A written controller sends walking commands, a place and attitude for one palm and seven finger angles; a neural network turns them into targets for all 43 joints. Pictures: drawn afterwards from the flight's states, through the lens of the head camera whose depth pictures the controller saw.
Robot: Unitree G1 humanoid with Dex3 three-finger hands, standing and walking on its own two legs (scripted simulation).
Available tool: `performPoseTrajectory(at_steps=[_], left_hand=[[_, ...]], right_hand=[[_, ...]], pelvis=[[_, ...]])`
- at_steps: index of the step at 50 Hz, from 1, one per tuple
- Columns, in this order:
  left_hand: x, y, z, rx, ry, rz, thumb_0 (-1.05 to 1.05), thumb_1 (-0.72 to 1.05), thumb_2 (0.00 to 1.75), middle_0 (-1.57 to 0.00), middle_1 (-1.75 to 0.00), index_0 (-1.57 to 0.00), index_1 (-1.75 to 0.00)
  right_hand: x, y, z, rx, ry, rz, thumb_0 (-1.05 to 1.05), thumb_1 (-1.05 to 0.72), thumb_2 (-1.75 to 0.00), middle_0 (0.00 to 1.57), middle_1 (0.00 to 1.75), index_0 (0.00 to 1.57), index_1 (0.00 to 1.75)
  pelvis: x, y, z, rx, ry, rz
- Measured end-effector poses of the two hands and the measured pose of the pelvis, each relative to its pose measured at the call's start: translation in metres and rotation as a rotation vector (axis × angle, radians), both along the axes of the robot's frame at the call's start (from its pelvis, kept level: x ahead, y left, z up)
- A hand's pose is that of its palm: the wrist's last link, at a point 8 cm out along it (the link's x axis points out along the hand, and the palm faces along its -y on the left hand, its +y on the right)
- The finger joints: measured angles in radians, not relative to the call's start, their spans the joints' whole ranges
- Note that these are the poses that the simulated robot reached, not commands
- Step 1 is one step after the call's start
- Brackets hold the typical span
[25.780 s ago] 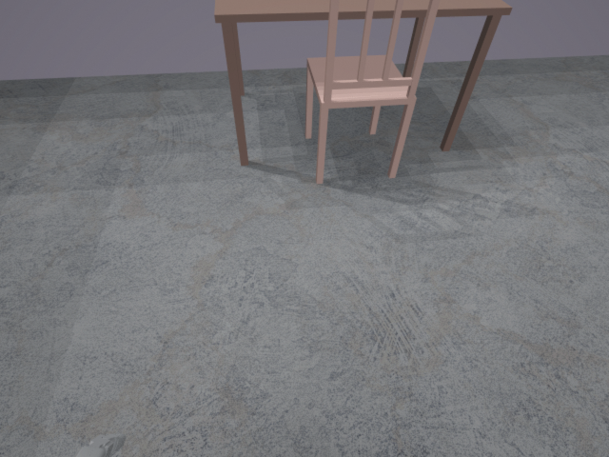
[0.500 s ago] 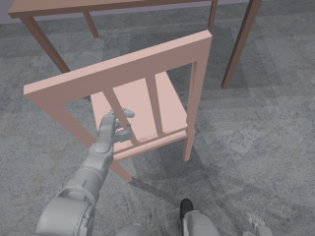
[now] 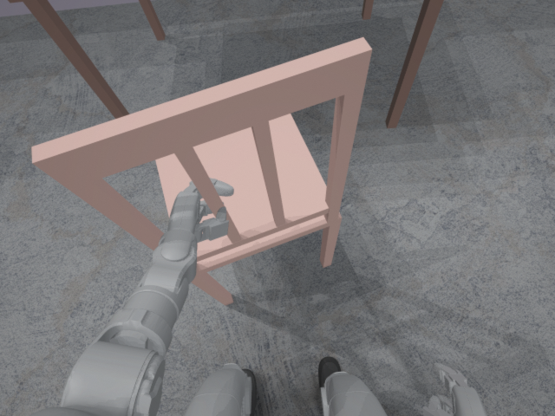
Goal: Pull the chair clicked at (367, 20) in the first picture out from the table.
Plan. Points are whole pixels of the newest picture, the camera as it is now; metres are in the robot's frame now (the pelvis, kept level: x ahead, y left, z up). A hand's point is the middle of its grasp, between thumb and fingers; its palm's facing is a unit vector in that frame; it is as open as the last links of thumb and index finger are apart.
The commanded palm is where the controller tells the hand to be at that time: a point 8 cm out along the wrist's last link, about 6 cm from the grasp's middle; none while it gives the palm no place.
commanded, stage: step backward, pulling the chair out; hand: left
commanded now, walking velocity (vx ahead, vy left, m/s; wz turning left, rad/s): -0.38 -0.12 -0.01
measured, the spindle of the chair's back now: (215, 204) +0.43 +0.10 -0.07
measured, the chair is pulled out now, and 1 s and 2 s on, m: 0.48 0.57 0.57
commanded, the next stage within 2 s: stop walking, hand still on the chair in 0.58 s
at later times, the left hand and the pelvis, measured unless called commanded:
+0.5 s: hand (214, 257) +0.33 +0.09 -0.05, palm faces -0.13 -0.96 -0.26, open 5.7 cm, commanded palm +0.32 +0.15 -0.05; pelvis -0.05 +0.01 -0.01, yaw -1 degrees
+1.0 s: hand (210, 278) +0.30 +0.10 -0.05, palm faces -0.12 -0.97 -0.23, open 5.7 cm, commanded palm +0.29 +0.15 -0.04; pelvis -0.06 +0.01 -0.01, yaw +0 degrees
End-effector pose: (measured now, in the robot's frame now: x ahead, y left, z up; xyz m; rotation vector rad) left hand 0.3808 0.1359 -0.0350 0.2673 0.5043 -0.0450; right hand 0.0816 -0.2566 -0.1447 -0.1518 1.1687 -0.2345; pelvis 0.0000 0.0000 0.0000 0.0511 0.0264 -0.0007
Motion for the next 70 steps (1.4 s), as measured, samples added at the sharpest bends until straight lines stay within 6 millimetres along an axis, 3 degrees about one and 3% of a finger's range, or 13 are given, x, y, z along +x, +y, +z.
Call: performPoseTrajectory(at_steps=[7,11,17,24,31,35,41,47,60,70], left_hand=[[-0.015,0.007,-0.003,-0.025,-0.056,-0.079,0.10,0.75,0.84,-0.12,-1.12,-0.38,-1.36],[-0.031,0.012,-0.003,-0.037,-0.075,-0.095,0.09,0.78,0.84,-0.10,-1.13,-0.35,-1.32],[-0.050,0.014,0.000,0.003,-0.055,-0.078,0.10,0.75,0.86,-0.13,-1.10,-0.37,-1.35],[-0.058,0.011,0.004,0.017,-0.005,-0.032,0.12,0.73,0.89,-0.15,-1.07,-0.42,-1.40],[-0.066,0.013,0.002,-0.021,-0.032,-0.036,0.12,0.75,0.87,-0.11,-1.11,-0.40,-1.36],[-0.076,0.016,0.001,-0.038,-0.043,-0.049,0.11,0.77,0.86,-0.08,-1.12,-0.38,-1.33],[-0.088,0.018,0.003,-0.012,-0.034,-0.049,0.12,0.76,0.86,-0.11,-1.11,-0.39,-1.35],[-0.092,0.016,0.004,-0.016,-0.023,-0.017,0.13,0.75,0.89,-0.11,-1.11,-0.41,-1.36],[-0.092,0.018,0.005,-0.023,0.003,-0.036,0.14,0.74,0.88,-0.10,-1.11,-0.43,-1.38],[-0.091,0.021,0.004,-0.044,-0.001,-0.067,0.13,0.74,0.87,-0.09,-1.14,-0.44,-1.35]], right_hand=[[-0.002,0.006,0.006,-0.084,-0.072,-0.032,0.01,-0.91,-0.89,0.20,0.30,0.20,0.30],[-0.015,0.025,0.006,-0.030,-0.043,0.017,0.00,-0.91,-0.89,0.20,0.30,0.20,0.30],[-0.037,0.045,-0.017,0.103,-0.004,0.020,0.01,-0.91,-0.89,0.20,0.30,0.20,0.30],[-0.054,0.021,-0.013,0.038,-0.016,-0.036,0.00,-0.92,-0.89,0.20,0.30,0.20,0.30],[-0.072,-0.001,0.001,-0.099,-0.031,-0.024,0.00,-0.91,-0.89,0.20,0.30,0.20,0.30],[-0.086,0.003,0.010,-0.106,-0.015,-0.026,0.01,-0.91,-0.89,0.20,0.30,0.20,0.30],[-0.097,0.020,-0.002,-0.014,0.018,-0.025,0.01,-0.91,-0.89,0.20,0.30,0.20,0.30],[-0.089,0.027,-0.006,0.016,0.011,-0.021,0.01,-0.91,-0.89,0.20,0.30,0.20,0.30],[-0.043,0.023,0.011,-0.047,-0.101,-0.012,0.01,-0.91,-0.89,0.20,0.30,0.20,0.30],[-0.029,0.041,0.016,-0.048,-0.117,-0.006,0.01,-0.91,-0.89,0.20,0.30,0.20,0.30]], pelvis=[[-0.015,0.029,-0.014,-0.042,-0.003,0.006],[-0.023,0.028,-0.013,-0.032,-0.009,-0.017],[-0.030,0.013,-0.015,-0.061,-0.044,-0.035],[-0.044,0.010,-0.010,-0.032,-0.003,-0.027],[-0.064,0.024,-0.016,-0.046,0.019,0.014],[-0.071,0.027,-0.014,-0.027,0.005,-0.010],[-0.067,0.017,-0.014,-0.059,-0.024,-0.013],[-0.066,0.011,-0.013,-0.056,-0.016,-0.002],[-0.051,0.024,-0.010,-0.052,-0.025,-0.009],[-0.042,0.037,-0.010,-0.058,-0.029,-0.012]])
